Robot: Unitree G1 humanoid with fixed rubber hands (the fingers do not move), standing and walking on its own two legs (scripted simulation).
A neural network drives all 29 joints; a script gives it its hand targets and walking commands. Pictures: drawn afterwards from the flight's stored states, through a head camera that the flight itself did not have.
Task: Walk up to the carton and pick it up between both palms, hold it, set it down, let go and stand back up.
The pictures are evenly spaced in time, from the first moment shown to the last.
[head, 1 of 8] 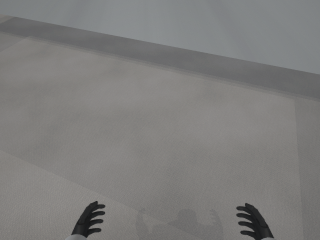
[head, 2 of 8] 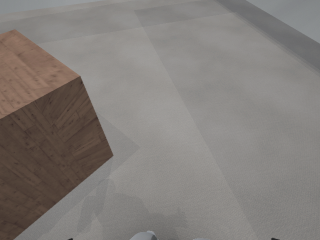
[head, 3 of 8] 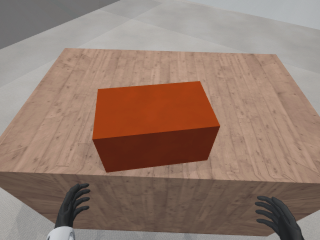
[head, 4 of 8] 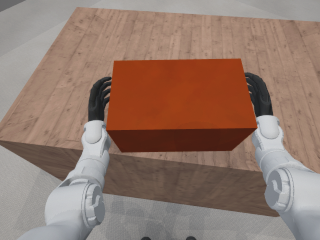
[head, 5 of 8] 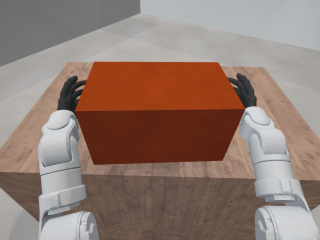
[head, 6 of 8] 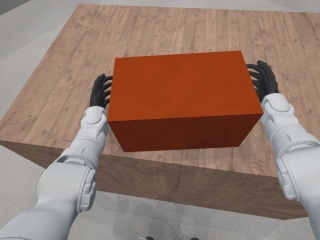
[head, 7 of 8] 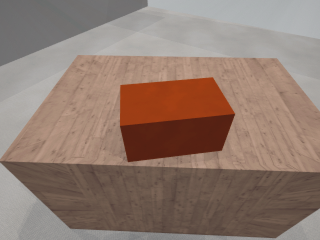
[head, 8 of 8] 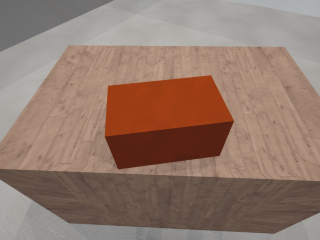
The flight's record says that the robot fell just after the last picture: no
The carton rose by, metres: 0.16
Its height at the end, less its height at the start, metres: +0.00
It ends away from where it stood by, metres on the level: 0.03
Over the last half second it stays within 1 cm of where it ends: yes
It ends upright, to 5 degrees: yes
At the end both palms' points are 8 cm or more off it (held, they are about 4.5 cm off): yes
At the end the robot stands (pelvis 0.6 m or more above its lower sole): yes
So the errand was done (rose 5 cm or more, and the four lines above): yes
